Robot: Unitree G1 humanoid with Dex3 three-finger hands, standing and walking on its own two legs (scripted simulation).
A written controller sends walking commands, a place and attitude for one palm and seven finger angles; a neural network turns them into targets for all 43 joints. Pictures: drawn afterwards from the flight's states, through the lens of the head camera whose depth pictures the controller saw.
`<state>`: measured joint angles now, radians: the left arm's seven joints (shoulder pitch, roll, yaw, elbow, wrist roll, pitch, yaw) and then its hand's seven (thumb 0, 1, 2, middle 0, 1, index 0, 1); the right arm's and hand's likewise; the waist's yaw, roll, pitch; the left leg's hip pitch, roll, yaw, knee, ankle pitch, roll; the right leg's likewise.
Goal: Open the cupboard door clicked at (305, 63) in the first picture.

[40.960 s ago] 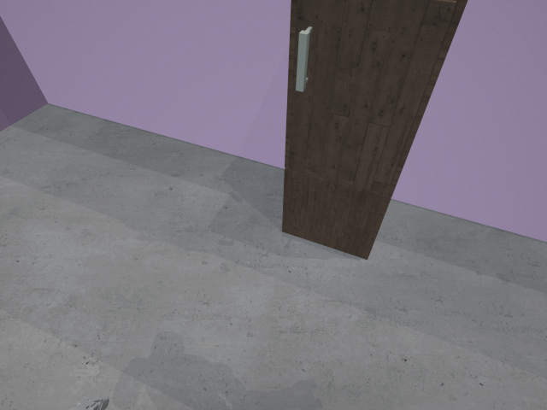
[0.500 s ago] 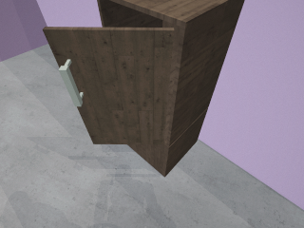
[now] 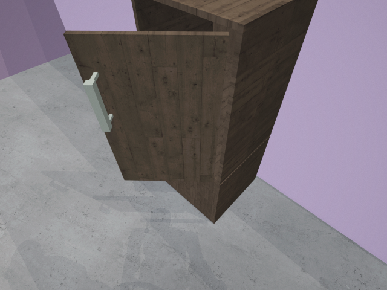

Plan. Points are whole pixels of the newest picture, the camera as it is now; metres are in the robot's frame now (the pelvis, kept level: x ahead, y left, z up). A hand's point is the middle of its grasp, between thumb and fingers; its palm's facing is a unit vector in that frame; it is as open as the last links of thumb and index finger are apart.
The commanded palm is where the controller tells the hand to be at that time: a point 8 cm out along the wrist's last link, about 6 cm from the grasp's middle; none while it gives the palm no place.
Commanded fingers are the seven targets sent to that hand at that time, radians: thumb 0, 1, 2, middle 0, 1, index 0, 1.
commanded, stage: shuffle to correct the standing spot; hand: left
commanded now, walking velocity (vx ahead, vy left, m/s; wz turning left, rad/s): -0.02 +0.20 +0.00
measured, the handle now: (101, 103) +0.53 +0.29 +0.08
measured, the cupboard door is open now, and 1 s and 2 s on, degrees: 42 42 42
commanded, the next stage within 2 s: come to a stop and stand still in 0.02 s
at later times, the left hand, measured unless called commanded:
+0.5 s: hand out of the picture +0.02 +0.22 -0.17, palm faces +0.04 -0.98 -0.20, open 7.2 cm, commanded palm none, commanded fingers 0.00 0.90 0.90 -0.20 -0.30 -0.20 -0.30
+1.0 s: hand out of the picture +0.02 +0.18 -0.16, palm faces +0.03 -0.97 -0.26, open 7.3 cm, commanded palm none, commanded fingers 0.00 0.90 0.90 -0.20 -0.30 -0.20 -0.30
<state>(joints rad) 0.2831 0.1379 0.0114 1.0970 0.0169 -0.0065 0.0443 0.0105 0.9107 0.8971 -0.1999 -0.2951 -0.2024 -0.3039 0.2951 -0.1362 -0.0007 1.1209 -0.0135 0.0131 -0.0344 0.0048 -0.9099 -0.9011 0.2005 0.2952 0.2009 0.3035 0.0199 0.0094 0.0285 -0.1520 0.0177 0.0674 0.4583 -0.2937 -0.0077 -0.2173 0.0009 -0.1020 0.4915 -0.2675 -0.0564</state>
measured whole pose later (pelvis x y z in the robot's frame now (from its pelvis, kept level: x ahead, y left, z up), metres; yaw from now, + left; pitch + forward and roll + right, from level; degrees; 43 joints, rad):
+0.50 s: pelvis -0.01 +0.04 +0.00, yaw +1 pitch +0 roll +1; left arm 0.22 0.17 0.04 1.07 0.02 0.03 0.03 0.01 0.94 0.90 -0.20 -0.29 -0.20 -0.30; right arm 0.32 -0.09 0.00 1.12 -0.03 -0.02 -0.04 0.01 -0.92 -0.90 0.20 0.30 0.20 0.30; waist -0.02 -0.02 0.04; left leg -0.17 -0.01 0.12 0.42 -0.25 0.05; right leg -0.27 -0.05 -0.03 0.63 -0.40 -0.01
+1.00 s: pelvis +0.01 +0.00 +0.00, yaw +1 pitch -1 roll +1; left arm 0.27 0.15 -0.02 1.10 0.01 -0.03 0.04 0.01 0.92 0.90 -0.20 -0.30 -0.20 -0.30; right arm 0.24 -0.19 0.01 1.09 -0.02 0.00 -0.02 0.01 -0.92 -0.90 0.20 0.30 0.20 0.30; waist -0.01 0.05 0.02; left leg -0.14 0.05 0.10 0.46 -0.29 -0.03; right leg -0.17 0.01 -0.05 0.51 -0.32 -0.04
